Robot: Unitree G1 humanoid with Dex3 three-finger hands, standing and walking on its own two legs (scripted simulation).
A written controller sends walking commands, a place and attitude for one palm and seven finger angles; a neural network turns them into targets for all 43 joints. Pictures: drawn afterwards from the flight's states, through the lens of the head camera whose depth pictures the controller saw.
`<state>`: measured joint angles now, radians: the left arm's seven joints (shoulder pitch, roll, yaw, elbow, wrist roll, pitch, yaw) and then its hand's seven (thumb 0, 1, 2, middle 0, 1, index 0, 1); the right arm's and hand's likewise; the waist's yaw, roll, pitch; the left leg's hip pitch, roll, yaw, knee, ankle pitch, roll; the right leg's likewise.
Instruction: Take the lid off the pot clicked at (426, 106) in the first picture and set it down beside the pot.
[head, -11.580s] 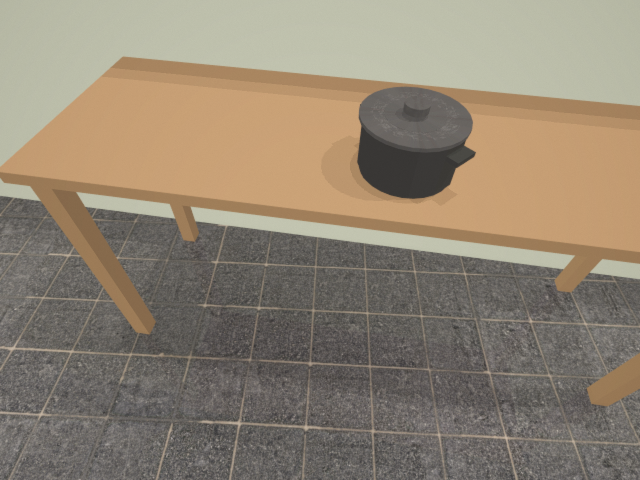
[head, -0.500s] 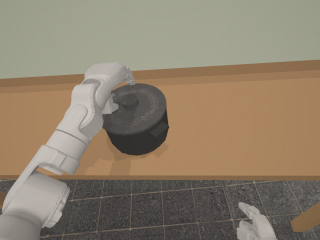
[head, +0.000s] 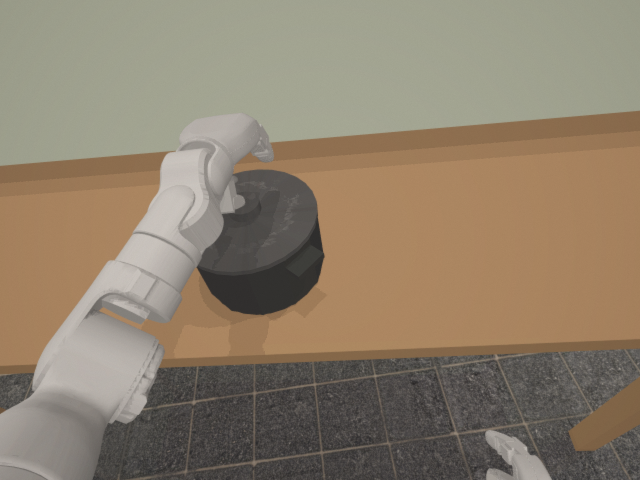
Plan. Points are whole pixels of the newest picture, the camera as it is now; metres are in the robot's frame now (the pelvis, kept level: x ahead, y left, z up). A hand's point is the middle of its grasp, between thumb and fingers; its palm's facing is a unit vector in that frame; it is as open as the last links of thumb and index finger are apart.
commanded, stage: move the open hand above the knob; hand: left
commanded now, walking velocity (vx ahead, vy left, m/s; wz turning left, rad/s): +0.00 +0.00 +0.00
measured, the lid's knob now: (243, 206) +0.47 +0.11 +0.10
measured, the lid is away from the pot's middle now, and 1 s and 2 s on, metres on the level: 0.00 0.00 0.00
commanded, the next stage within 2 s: lower the open fingers around the knob in 0.52 s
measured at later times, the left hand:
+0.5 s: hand (225, 184) +0.43 +0.11 +0.17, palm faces -0.19 -0.05 -0.98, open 10.2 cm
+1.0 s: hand (237, 200) +0.43 +0.10 +0.15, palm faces -0.26 -0.06 -0.96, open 10.2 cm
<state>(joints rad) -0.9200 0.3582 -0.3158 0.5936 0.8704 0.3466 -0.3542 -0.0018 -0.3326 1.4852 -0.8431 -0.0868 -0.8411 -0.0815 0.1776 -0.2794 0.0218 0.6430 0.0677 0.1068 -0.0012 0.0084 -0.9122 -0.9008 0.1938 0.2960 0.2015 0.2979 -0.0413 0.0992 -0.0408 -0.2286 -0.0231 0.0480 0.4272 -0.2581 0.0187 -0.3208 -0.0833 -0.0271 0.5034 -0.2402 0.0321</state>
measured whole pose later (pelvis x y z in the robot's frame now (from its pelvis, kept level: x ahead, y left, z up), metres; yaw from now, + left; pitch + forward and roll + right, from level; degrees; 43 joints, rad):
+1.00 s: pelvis +0.00 +0.00 +0.00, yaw +0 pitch +3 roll +1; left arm -0.89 0.32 -0.37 0.60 0.86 0.36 -0.34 0.00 -0.33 1.49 -0.84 -0.09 -0.84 -0.08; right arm 0.15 -0.27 0.03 0.64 0.07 0.11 0.00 0.01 -0.91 -0.90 0.19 0.30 0.20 0.30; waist -0.03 0.09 -0.04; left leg -0.22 -0.03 0.04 0.43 -0.25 0.02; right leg -0.31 -0.09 -0.03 0.50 -0.23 0.03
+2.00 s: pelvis +0.00 +0.01 +0.00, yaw +0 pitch +4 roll +1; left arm -0.90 0.31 -0.36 0.71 0.87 0.34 -0.31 0.00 -0.26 1.35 -0.74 -0.20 -0.77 -0.21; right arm 0.17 -0.27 0.03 0.65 0.06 0.11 -0.01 0.01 -0.91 -0.90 0.19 0.30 0.20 0.30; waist -0.04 0.08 -0.05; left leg -0.26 -0.03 0.05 0.45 -0.27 0.04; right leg -0.33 -0.09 -0.02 0.49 -0.23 0.05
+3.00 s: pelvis +0.00 +0.01 +0.00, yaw +0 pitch +4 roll +1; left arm -0.86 0.31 -0.36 0.65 0.86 0.36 -0.32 0.02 0.21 0.86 -0.66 -0.92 -0.64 -0.88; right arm 0.16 -0.27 0.02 0.65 0.06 0.12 0.00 0.01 -0.91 -0.90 0.19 0.30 0.20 0.30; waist -0.04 0.09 -0.05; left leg -0.24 -0.03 0.04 0.44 -0.27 0.03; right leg -0.32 -0.09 -0.03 0.49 -0.24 0.04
